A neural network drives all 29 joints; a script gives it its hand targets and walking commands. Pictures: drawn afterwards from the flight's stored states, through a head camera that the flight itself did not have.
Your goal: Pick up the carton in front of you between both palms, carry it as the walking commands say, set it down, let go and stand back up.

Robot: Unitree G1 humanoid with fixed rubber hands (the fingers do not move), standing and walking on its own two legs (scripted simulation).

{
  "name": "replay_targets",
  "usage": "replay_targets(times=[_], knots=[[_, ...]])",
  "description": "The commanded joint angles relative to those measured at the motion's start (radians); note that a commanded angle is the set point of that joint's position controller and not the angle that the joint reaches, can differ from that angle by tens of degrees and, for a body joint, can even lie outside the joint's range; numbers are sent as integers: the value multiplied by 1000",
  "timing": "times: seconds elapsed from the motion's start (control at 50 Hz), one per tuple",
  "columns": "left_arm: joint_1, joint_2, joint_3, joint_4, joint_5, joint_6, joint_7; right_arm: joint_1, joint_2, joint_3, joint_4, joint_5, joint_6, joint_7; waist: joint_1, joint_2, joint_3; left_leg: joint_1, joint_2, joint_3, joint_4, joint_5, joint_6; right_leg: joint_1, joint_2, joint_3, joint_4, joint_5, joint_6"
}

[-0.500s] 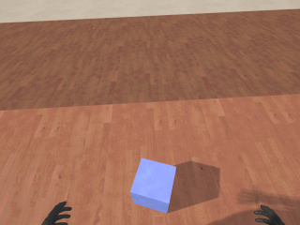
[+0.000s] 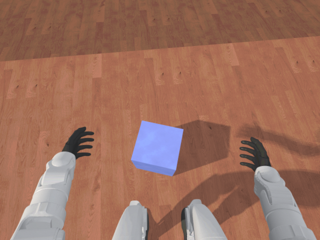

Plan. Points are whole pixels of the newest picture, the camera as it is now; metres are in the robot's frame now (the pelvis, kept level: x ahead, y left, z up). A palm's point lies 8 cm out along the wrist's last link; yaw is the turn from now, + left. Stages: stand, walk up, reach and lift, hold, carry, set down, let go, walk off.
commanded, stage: reach and lift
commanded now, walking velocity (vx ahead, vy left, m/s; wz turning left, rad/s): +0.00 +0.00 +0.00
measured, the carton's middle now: (158, 150) +0.46 +0.02 -0.58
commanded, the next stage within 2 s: none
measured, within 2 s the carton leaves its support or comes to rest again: neither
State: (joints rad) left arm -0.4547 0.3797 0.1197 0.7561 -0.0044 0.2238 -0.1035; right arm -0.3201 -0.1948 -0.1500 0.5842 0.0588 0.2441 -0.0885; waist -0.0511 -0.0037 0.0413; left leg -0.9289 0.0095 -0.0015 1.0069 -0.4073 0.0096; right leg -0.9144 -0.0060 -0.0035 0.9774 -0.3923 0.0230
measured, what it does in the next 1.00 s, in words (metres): lowers itself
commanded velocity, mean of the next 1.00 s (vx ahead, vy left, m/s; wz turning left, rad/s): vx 0.00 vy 0.00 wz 0.00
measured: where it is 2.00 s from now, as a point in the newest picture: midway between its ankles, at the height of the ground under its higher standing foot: (166, 239)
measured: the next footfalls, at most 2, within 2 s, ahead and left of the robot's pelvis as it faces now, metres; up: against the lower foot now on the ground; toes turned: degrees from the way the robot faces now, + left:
none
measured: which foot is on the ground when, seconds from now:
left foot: down 0.00-1.00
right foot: down 0.00-1.00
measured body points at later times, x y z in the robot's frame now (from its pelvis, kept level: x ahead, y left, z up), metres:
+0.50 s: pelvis -0.05 +0.02 -0.06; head +0.26 +0.04 +0.27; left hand +0.53 +0.20 -0.15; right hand +0.44 -0.18 -0.15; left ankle +0.04 +0.11 -0.67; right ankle +0.04 -0.13 -0.67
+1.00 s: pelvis -0.06 +0.00 -0.21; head +0.30 +0.03 +0.06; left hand +0.51 +0.20 -0.38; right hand +0.44 -0.18 -0.38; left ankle +0.04 +0.11 -0.67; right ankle +0.04 -0.14 -0.67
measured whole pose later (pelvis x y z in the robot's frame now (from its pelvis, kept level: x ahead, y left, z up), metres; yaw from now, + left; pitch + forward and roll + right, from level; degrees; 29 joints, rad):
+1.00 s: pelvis -0.06 +0.00 -0.21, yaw -3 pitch +50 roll -6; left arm -1.35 0.49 0.09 1.08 -0.05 0.10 -0.04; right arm -1.10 -0.06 -0.34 0.76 0.07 0.10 -0.20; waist -0.07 -0.01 0.05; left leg -2.12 0.00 -0.06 1.74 -0.50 0.01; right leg -2.08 0.03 -0.01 1.69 -0.49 0.05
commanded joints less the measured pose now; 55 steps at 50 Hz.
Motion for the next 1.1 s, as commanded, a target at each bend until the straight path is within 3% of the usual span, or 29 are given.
replay_targets(times=[0.0, 0.22, 0.34, 0.42, 0.5, 0.6, 0.66, 0.8, 0.92, 1.0, 1.08], knots=[[-292, 159, 35, -37, -11, -11, -6, -210, -89, -49, -75, 14, -12, -29, -14, 66, -572, 289, -38, -43, -42, 442, -9, 55, 49, -14, -49, 355, 39], [-907, 219, 40, 179, 10, 13, -29, -733, -18, -166, -13, -10, 29, -95, -61, 105, -773, 127, -46, -36, -60, 66, -6, -110, 48, -72, -11, 59, 45], [-1143, 229, 67, 281, 57, 7, -46, -916, 40, -258, 22, -64, 23, -101, -83, 130, -833, 72, -55, -52, -38, 27, -9, -193, 55, -91, 28, 55, 53], [-1217, 223, 92, 294, 108, -10, -48, -954, 68, -315, 5, -112, 4, -95, -98, 161, -938, 106, -64, -52, -11, 155, -6, -220, 69, -103, 45, 139, 56], [-1203, 176, 116, 267, 147, -33, -39, -903, 98, -345, -28, -141, -35, -79, -103, 196, -1054, 221, -68, -62, 46, 454, -11, -299, 89, -114, 58, 284, 55], [-1114, 85, 158, 250, 175, -80, -22, -821, 149, -373, -2, -173, -107, -48, -75, 208, -1037, 172, -52, -87, 156, 734, -4, -521, 95, -110, 135, 404, 58], [-1049, 59, 177, 251, 184, -101, -3, -786, 151, -380, 20, -184, -143, -38, -55, 188, -1025, 83, -42, -101, 232, 783, -1, -641, 96, -102, 204, 415, 64], [-1048, 98, 125, 230, 111, -141, 43, -806, 124, -311, 56, -118, -183, -57, -19, 140, -1045, -231, -49, -76, 446, 625, -4, -746, 101, -90, 433, 368, 81], [-1173, 211, -10, 202, -41, -149, 62, -915, 56, -199, 60, 2, -171, -115, -33, 150, -1210, -382, -44, -34, 636, 467, -11, -626, 96, -82, 628, 381, 77], [-1288, 283, -81, 214, -114, -135, 64, -1024, 21, -146, 62, 75, -145, -144, -38, 173, -1226, -452, -35, -13, 726, 304, -12, -619, 89, -92, 718, 275, 69], [-1388, 320, -123, 298, -139, -113, 61, -1132, -1, -125, 112, 113, -116, -158, -32, 186, -1123, -538, -14, -7, 773, 105, -9, -668, 73, -97, 780, 125, 62]])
